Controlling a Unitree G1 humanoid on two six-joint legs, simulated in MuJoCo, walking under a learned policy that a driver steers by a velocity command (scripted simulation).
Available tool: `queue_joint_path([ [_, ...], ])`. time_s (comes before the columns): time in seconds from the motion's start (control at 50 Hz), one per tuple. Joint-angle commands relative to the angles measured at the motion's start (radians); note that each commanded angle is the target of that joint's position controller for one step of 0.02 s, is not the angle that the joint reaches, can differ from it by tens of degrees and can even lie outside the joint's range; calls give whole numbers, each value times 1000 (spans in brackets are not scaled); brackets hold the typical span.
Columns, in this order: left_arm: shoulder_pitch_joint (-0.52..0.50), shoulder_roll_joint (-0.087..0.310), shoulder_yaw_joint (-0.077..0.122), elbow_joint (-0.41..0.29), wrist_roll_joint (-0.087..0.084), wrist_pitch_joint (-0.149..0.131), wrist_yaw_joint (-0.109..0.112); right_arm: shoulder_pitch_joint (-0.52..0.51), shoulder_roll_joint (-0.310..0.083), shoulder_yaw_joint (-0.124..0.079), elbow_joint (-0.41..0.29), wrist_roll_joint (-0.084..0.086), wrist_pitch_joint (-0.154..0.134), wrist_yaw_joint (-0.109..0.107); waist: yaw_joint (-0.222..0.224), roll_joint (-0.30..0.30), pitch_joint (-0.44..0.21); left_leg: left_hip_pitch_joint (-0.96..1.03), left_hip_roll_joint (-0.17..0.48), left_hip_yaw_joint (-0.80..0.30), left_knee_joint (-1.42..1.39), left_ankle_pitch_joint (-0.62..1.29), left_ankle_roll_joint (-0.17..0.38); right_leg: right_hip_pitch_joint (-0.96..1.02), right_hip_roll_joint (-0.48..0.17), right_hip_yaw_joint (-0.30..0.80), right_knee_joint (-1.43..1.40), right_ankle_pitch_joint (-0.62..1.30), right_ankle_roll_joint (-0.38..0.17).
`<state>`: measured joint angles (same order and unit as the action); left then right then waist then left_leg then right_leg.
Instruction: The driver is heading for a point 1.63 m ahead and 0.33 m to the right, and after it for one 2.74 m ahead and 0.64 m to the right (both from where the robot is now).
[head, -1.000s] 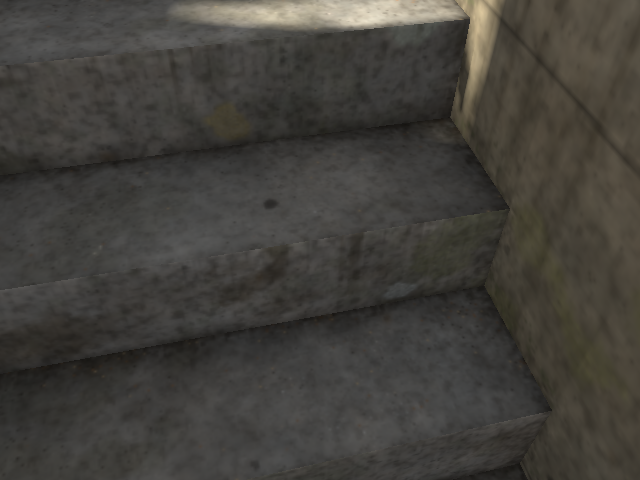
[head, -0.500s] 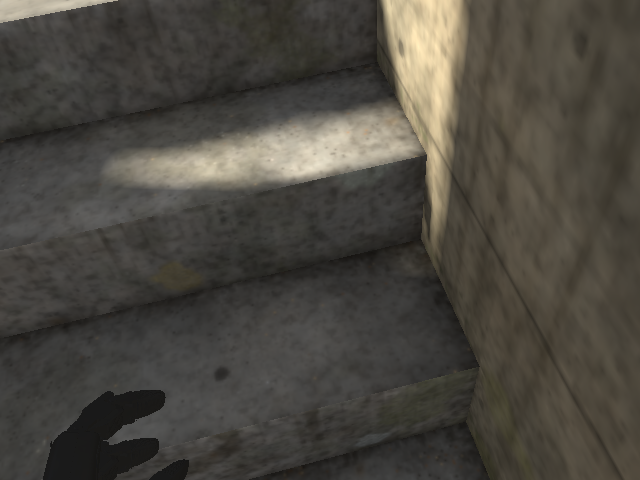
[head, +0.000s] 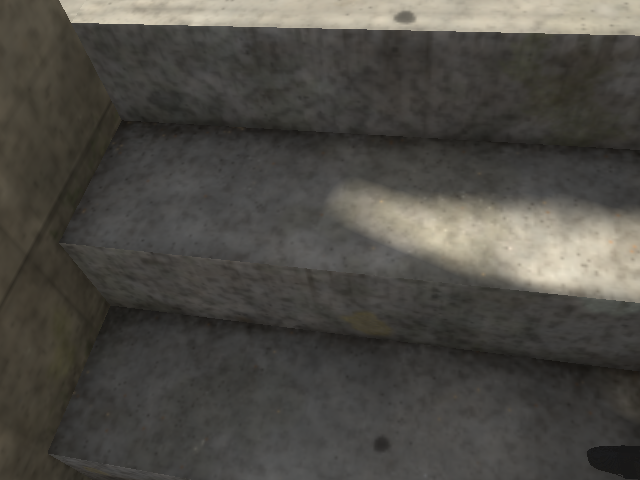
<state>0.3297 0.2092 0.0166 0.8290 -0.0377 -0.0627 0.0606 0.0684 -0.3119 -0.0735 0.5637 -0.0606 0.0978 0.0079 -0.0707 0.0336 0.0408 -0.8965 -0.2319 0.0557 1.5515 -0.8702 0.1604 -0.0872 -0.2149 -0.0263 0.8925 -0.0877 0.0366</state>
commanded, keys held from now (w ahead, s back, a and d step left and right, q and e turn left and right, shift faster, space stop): q+shift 0.04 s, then e+shift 0.96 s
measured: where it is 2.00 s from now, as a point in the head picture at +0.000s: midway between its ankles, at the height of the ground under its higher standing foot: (309, 262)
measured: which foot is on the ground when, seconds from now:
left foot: down 0.00-0.34, up 0.36-0.64, down 0.66-0.70, up 0.72-0.76, down 0.78-1.00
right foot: up 0.00-0.32, down 0.34-0.78, up 0.80-1.00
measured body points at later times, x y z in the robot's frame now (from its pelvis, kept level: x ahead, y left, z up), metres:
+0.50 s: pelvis +0.27 +0.02 +0.31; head +0.29 -0.02 +0.76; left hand +0.32 +0.27 +0.19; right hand +0.38 -0.25 +0.18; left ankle +0.25 +0.18 -0.23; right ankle +0.31 -0.09 -0.37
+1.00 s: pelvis +0.42 +0.10 +0.37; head +0.44 +0.11 +0.82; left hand +0.73 +0.22 +0.29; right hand +0.39 -0.19 +0.27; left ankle +0.43 +0.22 -0.37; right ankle +0.33 -0.01 -0.08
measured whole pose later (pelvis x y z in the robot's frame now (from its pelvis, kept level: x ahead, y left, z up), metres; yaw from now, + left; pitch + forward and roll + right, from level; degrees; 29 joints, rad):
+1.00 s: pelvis +0.42 +0.10 +0.37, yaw -30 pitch +2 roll -1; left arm 0.13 0.29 0.07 0.61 0.00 -0.06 -0.07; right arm 0.27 -0.26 -0.05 0.71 -0.04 -0.02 0.02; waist 0.00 -0.01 -0.04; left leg -0.22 0.08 0.12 0.56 -0.37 0.02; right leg -0.93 0.05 0.04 2.03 -0.43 0.05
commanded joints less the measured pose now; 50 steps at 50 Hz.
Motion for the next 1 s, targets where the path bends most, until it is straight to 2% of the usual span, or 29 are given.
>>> queue_joint_path([
  [0.02, -445, 45, -21, -362, 28, -44, -58, 304, -80, -26, 21, 14, -12, -85, -192, 224, -266, 799, 143, -613, -922, 577, 279, -779, 326, 30, 1033, -194, -4],
  [0.04, -496, -28, -50, -415, 43, -48, -47, 379, -113, -51, 44, -14, -31, -108, -176, 107, -207, 784, 212, -692, -848, 672, 295, -902, 313, 138, 1193, -240, -16],
  [0.06, -221, 203, 48, -290, 171, -24, -125, 625, -78, 22, 56, 69, -58, 26, -250, -125, -275, 915, 353, -854, -689, 1452, 353, -1054, 335, 298, 1424, -208, -41],
  [0.08, -408, 241, 64, -435, 200, -20, -159, 743, -98, -2, 180, 74, -78, 105, -236, 83, -184, 929, 451, -875, -708, 1520, 316, -1270, 329, 315, 1591, -534, -53],
  [0.14, -531, 76, -27, -661, 155, 42, -101, 301, -66, 38, 330, -17, -78, 187, 207, -129, -24, 334, 348, -477, -943, 1134, 61, -1126, 231, 218, 1075, -681, -300],
  [0.16, -484, 85, -24, -668, 123, 42, -91, 122, -138, 16, 257, -10, -95, 175, 281, 43, -54, 146, 283, -380, -1074, 1030, 42, -941, 272, 129, 1253, -684, -231],
  [0.18, -366, 135, -6, -599, 71, 49, -85, 83, -156, -1, 281, 2, -104, 167, 295, 42, -62, 65, 316, -373, -1109, 1046, 45, -888, 301, 136, 1487, -647, -173],
  [0.2, -440, -93, -69, -492, 15, 49, 21, 123, -17, 8, 233, -30, -137, 18, 139, 56, 52, 234, 326, -211, -1369, 913, 43, -880, 352, 12, 1314, -502, -56],
  [0.22, -560, -89, -86, -519, 34, 54, 47, 231, 15, 22, 278, 2, -135, -48, 30, -2, 163, 217, 304, -238, -1388, 933, 65, -928, 299, 45, 1262, -608, -36],
  [0.24, -829, 250, -18, -855, 3, 122, 10, 543, 3, 116, 425, -63, -128, 97, 156, -350, -17, 301, 258, -357, -953, 1515, -10, -1112, 358, 215, 1055, -697, -134],
  [0.26, -587, 137, -50, -798, 88, 193, -33, 289, -179, 66, 338, -76, -87, 161, 359, -153, -203, 473, 376, -259, -989, 1815, 47, -934, 303, 177, 516, -588, -172],
  [0.28, -481, 64, -90, -641, 100, 260, -100, 284, -164, 91, 349, -72, -44, 198, 263, -88, -260, 482, 449, -257, -1025, 2135, 183, -879, 357, 79, 440, -604, -151],
  [0.3, -222, -44, -107, -473, 71, 273, -145, 236, -165, 77, 339, -66, -58, 181, 255, 144, -289, 551, 498, -189, -1101, 2493, 222, -618, 398, -12, 475, -230, -119],
  [0.32, -117, 56, -65, -401, 40, 262, -148, 204, -179, 63, 338, -45, -75, 158, 285, 41, -321, 635, 421, -113, -893, 2591, 179, -527, 441, -36, 230, -164, -118],
  [0.34, 106, 135, -15, -264, 52, 236, -144, 188, -160, 50, 353, -56, -73, 139, 343, -122, -367, 474, 371, -99, -559, 2238, 97, -266, 437, 107, -28, -73, -172],
  [0.36, 82, 296, 21, -233, 28, 206, -130, 301, -124, 42, 339, -82, -81, 153, 200, -467, -401, 231, 152, -129, -85, 1068, -80, -273, 249, 654, -114, -90, -386],
  [0.38, 95, 275, 26, -234, 89, 192, -130, 274, -148, 22, 329, -17, -91, 149, 254, -255, -403, 36, 77, -319, 181, 991, -31, -231, 223, 892, -269, -377, -414],
  [0.4, 89, 229, 18, -156, 71, 150, -144, 214, -83, 42, 270, 33, -109, 118, 183, -199, -201, -205, 52, -360, 211, 1014, -36, -221, 211, 746, -231, -367, -346],
  [0.46, -108, -14, -32, -80, 28, 11, -140, 144, 11, 60, 214, 5, -170, 4, 40, 24, -248, -185, 172, -298, 139, 880, -101, -249, 277, 519, -218, -65, -273],
  [0.5, -184, -16, -37, -82, 11, -21, -116, 92, 6, 66, 181, 28, -177, -22, 35, -45, -215, -187, 180, -264, 181, 651, -154, -327, 309, 497, -275, -70, -243],
  [0.56, -113, 177, 28, -73, 30, -48, -106, -122, -28, 59, 55, 54, -139, -28, 76, 17, -167, -164, 224, -86, -55, 398, -221, -433, 249, 578, -354, 151, -268],
  [0.64, -95, 181, 36, -120, 41, -42, -92, -15, -9, 13, 55, 41, -167, -36, 31, -125, -232, 77, 217, -135, 35, 608, -254, -480, 252, 666, -336, 263, -229],
  [0.72, -173, 197, 71, -218, -34, -61, -48, -63, 26, 1, -43, 64, -168, -54, 0, -97, -182, 402, 203, -126, -629, 498, -321, -346, 281, 638, -270, 377, -155],
  [0.76, -128, 254, 112, -199, -47, -38, -49, 46, 1, -27, -72, 101, -160, -30, -29, -70, -115, 583, 173, -103, -1189, 828, -273, -142, 347, 703, -196, 530, -109],
  [0.78, -72, 184, 101, -224, -30, -32, -70, 181, -52, -52, -32, 107, -174, -24, 19, -35, -288, 906, 284, -121, -1013, 1235, -168, -192, 406, 605, -66, 391, -77],
  [0.8, 32, 11, 59, -224, -36, -40, -93, 287, -117, -64, -19, 83, -203, -15, 74, 128, -382, 1226, 518, -339, -855, 1969, 95, -508, 506, 427, 244, -200, -6],
  [0.82, 125, -2, 51, -208, -11, -45, -106, 316, -165, -82, -22, 85, -194, 46, 127, 363, -407, 1376, 773, -607, -826, 2370, 339, -907, 516, 311, 660, -784, 68],
  [0.92, -262, 77, 37, -331, 60, -35, -86, -13, 19, 23, -12, 53, -130, 52, 130, 47, -103, 719, 575, -238, -1103, 1411, 161, -957, 265, 111, 1182, -505, 12],
  [1.0, -239, 51, 24, -266, 33, 12, -168, 23, -43, 9, 27, -17, -174, -30, 99, 68, -112, 764, 503, -63, -1213, 1151, 100, -926, 219, 109, 1178, -173, -11],
])
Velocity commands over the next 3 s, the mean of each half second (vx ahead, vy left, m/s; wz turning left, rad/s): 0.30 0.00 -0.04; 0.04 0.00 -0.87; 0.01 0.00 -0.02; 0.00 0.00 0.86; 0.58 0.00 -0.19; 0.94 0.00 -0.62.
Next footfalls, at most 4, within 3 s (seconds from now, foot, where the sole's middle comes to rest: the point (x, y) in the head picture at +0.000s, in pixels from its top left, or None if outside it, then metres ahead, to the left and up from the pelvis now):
0.34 right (414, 448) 0.35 -0.08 -0.40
0.66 left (203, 343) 0.49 0.19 -0.27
0.78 left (212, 391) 0.47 0.21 -0.40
1.28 right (412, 418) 0.39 -0.09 -0.40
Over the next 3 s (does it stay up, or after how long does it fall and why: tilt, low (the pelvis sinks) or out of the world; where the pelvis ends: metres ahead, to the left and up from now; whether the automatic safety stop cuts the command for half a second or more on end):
stays up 1.07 -0.26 0.74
